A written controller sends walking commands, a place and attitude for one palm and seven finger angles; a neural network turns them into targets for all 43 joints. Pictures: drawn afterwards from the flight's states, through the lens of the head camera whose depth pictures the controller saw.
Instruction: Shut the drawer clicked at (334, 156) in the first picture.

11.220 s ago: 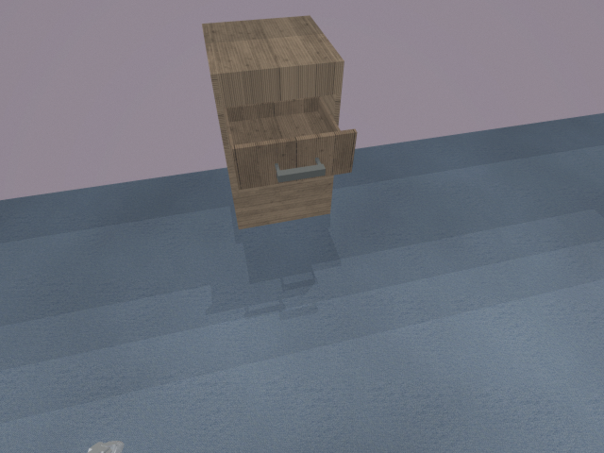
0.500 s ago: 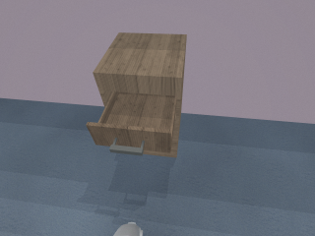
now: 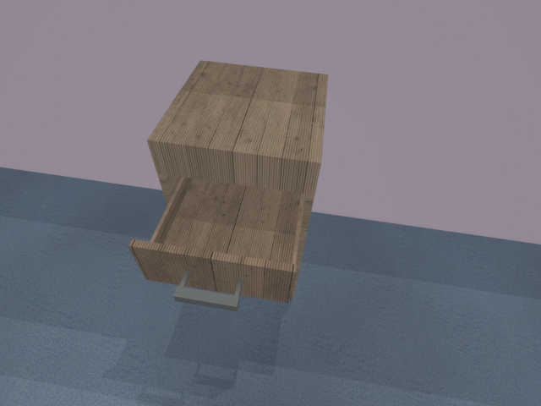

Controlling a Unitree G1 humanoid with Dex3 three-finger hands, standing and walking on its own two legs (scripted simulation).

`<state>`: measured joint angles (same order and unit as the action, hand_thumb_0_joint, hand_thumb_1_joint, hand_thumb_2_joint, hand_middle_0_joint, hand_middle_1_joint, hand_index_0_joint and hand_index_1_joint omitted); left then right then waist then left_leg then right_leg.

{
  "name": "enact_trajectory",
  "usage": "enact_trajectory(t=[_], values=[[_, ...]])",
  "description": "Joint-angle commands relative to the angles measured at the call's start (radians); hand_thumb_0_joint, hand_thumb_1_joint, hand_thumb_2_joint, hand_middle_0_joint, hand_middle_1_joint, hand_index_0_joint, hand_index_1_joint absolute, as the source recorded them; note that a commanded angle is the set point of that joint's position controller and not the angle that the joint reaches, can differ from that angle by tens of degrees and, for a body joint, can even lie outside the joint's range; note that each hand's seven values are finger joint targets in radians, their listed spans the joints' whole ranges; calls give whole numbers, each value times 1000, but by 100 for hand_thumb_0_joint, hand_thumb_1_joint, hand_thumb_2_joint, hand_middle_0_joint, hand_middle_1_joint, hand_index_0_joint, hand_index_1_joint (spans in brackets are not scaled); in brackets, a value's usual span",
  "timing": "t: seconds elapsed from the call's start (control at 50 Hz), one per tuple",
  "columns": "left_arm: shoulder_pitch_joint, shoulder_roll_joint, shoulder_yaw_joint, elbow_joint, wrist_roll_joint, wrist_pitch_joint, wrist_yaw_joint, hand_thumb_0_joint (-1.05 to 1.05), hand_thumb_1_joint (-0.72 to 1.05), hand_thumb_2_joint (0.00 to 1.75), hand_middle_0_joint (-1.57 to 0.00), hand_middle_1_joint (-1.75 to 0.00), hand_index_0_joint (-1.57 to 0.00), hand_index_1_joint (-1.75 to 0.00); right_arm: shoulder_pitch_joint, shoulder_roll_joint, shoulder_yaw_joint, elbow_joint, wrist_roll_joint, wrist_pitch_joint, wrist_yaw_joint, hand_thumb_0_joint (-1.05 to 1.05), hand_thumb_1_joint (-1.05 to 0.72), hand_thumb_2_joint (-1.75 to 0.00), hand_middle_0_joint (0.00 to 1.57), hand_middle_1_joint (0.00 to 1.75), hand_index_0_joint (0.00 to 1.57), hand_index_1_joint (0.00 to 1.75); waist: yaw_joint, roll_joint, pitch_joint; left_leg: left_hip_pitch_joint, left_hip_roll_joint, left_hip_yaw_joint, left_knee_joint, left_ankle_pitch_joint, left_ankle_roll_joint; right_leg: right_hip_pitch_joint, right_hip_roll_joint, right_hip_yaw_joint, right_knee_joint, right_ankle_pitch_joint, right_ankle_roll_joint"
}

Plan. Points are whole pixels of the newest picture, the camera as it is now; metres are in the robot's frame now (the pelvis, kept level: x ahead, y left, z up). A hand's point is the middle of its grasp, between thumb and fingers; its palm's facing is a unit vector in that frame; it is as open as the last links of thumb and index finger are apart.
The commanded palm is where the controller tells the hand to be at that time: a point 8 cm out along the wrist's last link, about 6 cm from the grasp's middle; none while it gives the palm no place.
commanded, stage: come to a stop and stand still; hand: left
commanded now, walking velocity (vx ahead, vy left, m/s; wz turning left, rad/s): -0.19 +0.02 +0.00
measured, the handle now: (209, 289) +0.40 +0.17 -0.25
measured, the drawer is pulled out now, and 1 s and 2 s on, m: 0.24 0.24 0.24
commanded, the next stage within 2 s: look again from close up in 0.72 s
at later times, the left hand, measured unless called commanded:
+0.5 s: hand out of the picture +0.00 +0.21 -0.18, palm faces +0.07 -0.97 -0.22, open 7.3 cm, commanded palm none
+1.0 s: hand out of the picture -0.05 +0.15 -0.17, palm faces +0.00 -0.98 -0.22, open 7.3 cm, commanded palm none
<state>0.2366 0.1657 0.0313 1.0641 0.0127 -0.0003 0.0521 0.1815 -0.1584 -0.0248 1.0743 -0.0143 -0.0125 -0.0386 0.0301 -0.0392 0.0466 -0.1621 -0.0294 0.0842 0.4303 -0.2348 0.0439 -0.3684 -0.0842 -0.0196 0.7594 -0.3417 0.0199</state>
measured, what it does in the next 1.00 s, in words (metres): steps on the spot: right foot, then left foot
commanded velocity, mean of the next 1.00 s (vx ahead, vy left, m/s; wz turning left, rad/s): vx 0.02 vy -0.01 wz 0.00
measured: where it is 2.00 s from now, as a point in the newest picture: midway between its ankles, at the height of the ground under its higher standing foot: outside the picture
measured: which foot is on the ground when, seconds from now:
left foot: down 0.00-0.10, up 0.12-0.42, down 0.44-1.00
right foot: up 0.00-0.06, down 0.08-0.46, up 0.48-0.80, down 0.82-1.00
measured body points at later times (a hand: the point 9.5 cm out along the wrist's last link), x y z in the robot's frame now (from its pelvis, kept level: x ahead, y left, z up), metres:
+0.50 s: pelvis -0.04 +0.02 -0.01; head -0.03 +0.02 +0.44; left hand +0.00 +0.26 -0.16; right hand -0.02 -0.22 -0.16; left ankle -0.07 +0.13 -0.74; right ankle +0.03 -0.14 -0.73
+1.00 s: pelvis -0.04 -0.01 -0.01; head -0.03 -0.04 +0.44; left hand -0.04 +0.20 -0.16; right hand -0.06 -0.23 -0.18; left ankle -0.06 +0.10 -0.74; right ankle -0.06 -0.09 -0.74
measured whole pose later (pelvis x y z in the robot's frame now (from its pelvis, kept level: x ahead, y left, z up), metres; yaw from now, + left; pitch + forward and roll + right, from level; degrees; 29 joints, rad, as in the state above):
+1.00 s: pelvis -0.04 -0.01 -0.01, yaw -1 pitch +0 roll -1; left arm 0.32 0.10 -0.01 1.11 0.02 -0.04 0.05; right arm 0.32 -0.15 -0.01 1.08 -0.02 -0.01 -0.02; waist -0.02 0.08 0.02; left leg -0.24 0.04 0.04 0.59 -0.35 0.00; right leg -0.20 0.07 -0.07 0.50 -0.30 -0.08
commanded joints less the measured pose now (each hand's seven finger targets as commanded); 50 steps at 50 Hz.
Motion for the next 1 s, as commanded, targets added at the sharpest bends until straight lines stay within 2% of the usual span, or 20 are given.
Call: enact_trajectory(t=[0.0,0.04,0.08,0.14,0.18,0.32,0.38,0.4,0.42,0.44,0.46,0.58,0.7,0.76,0.78,0.8,0.82,0.84,0.92,0.98], values=[[149,61,10,5,5,15,-8,0,90,90,-20,-30,-20,-30,16,-117,-26,-47,0,8,-3,0,-90,-90,20,30,20,30,15,187,9,-95,246,-143,-61,509,83,156,19,-25,-159,99,5],[133,110,20,-13,7,4,-9,0,90,90,-20,-30,-20,-30,28,-113,-32,-49,2,18,-1,0,-90,-90,20,30,20,30,13,136,-2,-73,183,-122,26,389,18,178,-11,45,-289,348,-11],[95,190,28,-31,10,-8,-11,0,90,90,-20,-30,-20,-30,87,-83,-35,-55,10,30,8,0,-90,-90,20,30,20,30,-24,-8,-28,-111,72,-51,138,71,-54,186,-184,203,-298,750,-108],[66,218,40,-50,8,-6,-6,0,90,90,-20,-30,-20,-30,84,-82,-46,-68,8,57,8,0,-90,-90,20,30,20,30,-3,-173,-84,-154,38,-68,408,-326,-74,196,-294,274,-391,859,-232],[33,205,43,-66,11,-1,-1,0,90,90,-20,-30,-20,-30,71,-91,-49,-74,9,60,9,0,-90,-90,20,30,20,30,0,-158,-76,-203,41,-115,532,-326,-76,203,-283,243,-386,825,-256],[11,219,63,-101,22,9,-2,0,90,90,-20,-30,-20,-30,94,-72,-38,-87,10,45,27,0,-90,-90,20,30,20,30,12,-156,-111,-159,33,-69,308,-234,-85,226,-210,207,-418,416,-202],[-19,195,57,-96,13,17,-8,0,90,90,-20,-30,-20,-30,194,-50,-27,-46,7,30,24,0,-90,-90,20,30,20,30,-32,-130,-107,62,9,-24,3,-45,-72,84,-138,169,-406,99,-123],[-28,160,49,-95,7,21,-10,0,90,90,-20,-30,-20,-30,223,-61,-25,-32,5,21,22,0,-90,-90,20,30,20,30,-45,-77,-92,119,34,-51,-72,-18,-65,18,-86,136,-366,-24,-86],[-24,107,36,-98,-1,26,-15,0,90,90,-20,-30,-20,-30,227,-105,-31,-35,-4,11,19,0,-90,-90,20,30,20,30,-46,91,-57,75,143,-205,-174,-121,-33,-42,-6,82,-263,-95,-44],[-27,59,24,-105,-2,27,-20,0,90,90,-20,-30,-20,-30,200,-152,-38,-55,-12,7,14,0,-90,-90,20,30,20,30,-41,256,2,-66,277,-364,-278,-215,18,-31,58,1,-155,-64,-6],[-33,58,25,-100,5,23,-23,0,90,90,-20,-30,-20,-30,149,-158,-34,-73,-15,9,11,0,-90,-90,20,30,20,30,-27,215,55,-187,326,-402,-320,-286,64,15,64,11,-75,-47,-7],[54,60,25,-14,10,12,-42,0,90,90,-20,-30,-20,-30,154,-107,-16,-45,-9,-11,-7,0,-90,-90,20,30,20,30,-21,159,111,-53,260,-284,-290,-103,95,-110,56,41,134,-1,-9],[26,29,7,-18,-2,4,-38,0,90,90,-20,-30,-20,-30,236,-104,-25,10,-14,-11,-18,0,-90,-90,20,30,20,30,-66,175,21,81,297,-275,-168,310,132,-8,49,2,-109,-105,-7],[135,25,4,34,-4,-10,-31,0,90,90,-20,-30,-20,-30,225,-92,-23,30,-2,-9,-18,0,-90,-90,20,30,20,30,-21,103,-37,15,231,-216,-46,337,72,213,54,-5,-402,167,-12],[162,43,7,47,-2,-19,-24,0,90,90,-20,-30,-20,-30,239,-58,-18,32,6,-13,-15,0,-90,-90,20,30,20,30,-25,35,-63,-55,176,-166,6,241,21,322,-3,69,-443,290,-27],[222,88,1,74,18,-30,20,0,90,90,-20,-30,-20,-30,75,-106,-14,-44,17,-29,3,0,-90,-90,20,30,20,30,28,-72,49,-120,128,-66,166,120,-38,172,-58,127,-411,640,-32],[169,106,-15,37,7,-42,12,0,90,90,-20,-30,-20,-30,127,-30,-2,-75,3,-11,13,0,-90,-90,20,30,20,30,-39,-97,16,-144,75,-60,194,-171,-40,132,-120,178,-460,282,-76],[136,79,-16,13,8,-46,4,0,90,90,-20,-30,-20,-30,146,-18,0,-46,-5,-2,20,0,-90,-90,20,30,20,30,-47,-98,21,-150,67,-54,255,-175,-33,121,-99,183,-479,198,-119],[120,77,-9,-11,9,-68,9,0,90,90,-20,-30,-20,-30,196,7,20,-40,1,-11,22,0,-90,-90,20,30,20,30,-64,-35,-113,-125,72,-40,208,-161,-36,275,-110,171,-376,639,-182],[113,54,-21,-6,-1,-58,5,0,90,90,-20,-30,-20,-30,238,-8,23,-5,3,-19,14,0,-90,-90,20,30,20,30,-72,28,-55,-12,97,-78,28,64,-25,192,-39,110,-306,519,-119]])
